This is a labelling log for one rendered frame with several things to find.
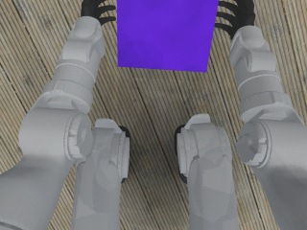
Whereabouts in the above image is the left robot upper arm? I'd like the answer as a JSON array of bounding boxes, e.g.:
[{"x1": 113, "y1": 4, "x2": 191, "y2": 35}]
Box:
[{"x1": 0, "y1": 107, "x2": 93, "y2": 230}]

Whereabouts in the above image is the robot left thigh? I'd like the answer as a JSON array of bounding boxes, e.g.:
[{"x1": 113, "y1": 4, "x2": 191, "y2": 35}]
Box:
[{"x1": 70, "y1": 127, "x2": 130, "y2": 230}]

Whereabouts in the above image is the carton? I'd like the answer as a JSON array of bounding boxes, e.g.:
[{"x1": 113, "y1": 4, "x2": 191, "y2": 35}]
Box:
[{"x1": 117, "y1": 0, "x2": 219, "y2": 73}]

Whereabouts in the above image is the right robot forearm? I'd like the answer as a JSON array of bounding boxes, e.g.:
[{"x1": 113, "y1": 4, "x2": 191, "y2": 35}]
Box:
[{"x1": 228, "y1": 25, "x2": 307, "y2": 127}]

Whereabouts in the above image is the robot right foot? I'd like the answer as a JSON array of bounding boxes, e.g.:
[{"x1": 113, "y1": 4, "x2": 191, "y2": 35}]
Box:
[{"x1": 174, "y1": 125, "x2": 187, "y2": 184}]

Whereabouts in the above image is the right robot upper arm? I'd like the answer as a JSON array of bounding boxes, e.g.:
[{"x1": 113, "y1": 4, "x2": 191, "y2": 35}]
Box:
[{"x1": 235, "y1": 119, "x2": 307, "y2": 230}]

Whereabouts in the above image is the left robot forearm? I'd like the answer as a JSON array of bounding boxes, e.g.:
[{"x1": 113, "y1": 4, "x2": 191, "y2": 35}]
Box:
[{"x1": 18, "y1": 16, "x2": 106, "y2": 146}]

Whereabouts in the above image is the robot right hand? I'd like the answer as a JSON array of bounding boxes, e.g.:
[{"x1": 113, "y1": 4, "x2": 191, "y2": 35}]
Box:
[{"x1": 214, "y1": 0, "x2": 256, "y2": 41}]

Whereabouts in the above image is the robot left hand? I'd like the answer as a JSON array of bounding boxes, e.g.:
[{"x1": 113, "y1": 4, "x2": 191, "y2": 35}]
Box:
[{"x1": 81, "y1": 0, "x2": 116, "y2": 26}]

